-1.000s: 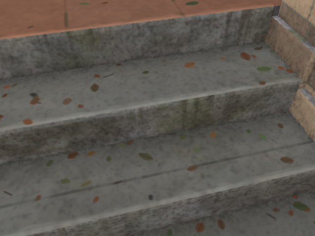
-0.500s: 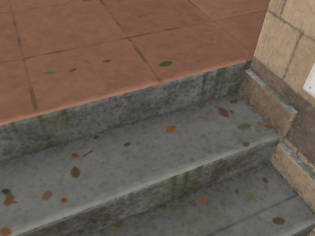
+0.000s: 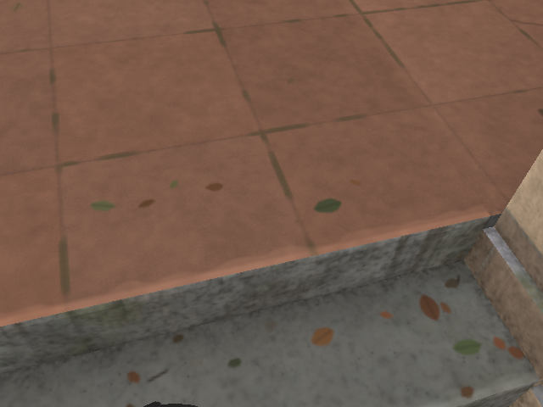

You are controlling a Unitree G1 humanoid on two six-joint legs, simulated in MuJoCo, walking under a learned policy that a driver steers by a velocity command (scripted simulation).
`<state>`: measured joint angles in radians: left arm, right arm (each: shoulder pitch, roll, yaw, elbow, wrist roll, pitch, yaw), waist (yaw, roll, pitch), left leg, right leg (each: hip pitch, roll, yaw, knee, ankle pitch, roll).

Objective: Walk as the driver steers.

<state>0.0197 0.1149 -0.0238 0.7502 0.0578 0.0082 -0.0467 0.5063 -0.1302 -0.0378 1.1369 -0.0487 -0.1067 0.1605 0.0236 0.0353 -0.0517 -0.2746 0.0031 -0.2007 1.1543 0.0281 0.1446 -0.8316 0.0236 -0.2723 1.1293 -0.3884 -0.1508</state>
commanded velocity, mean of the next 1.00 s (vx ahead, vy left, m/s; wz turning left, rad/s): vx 0.50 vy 0.00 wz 0.51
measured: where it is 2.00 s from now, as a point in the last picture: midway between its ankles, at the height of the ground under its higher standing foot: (165, 186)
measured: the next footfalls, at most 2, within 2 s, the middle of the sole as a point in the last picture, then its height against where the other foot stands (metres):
left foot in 0.48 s outside the picture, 0.17 m higher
right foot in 0.98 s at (253, 208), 0.16 m higher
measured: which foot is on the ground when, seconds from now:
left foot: up 0.00-0.46, down 0.48-1.00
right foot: down 0.00-0.56, up 0.58-0.96, down 0.98-1.00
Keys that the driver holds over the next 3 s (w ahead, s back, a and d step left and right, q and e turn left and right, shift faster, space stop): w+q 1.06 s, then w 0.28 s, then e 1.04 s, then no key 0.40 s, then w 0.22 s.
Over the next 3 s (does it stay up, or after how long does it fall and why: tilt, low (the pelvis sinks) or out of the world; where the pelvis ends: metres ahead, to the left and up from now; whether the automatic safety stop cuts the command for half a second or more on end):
stays up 0.77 0.22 0.45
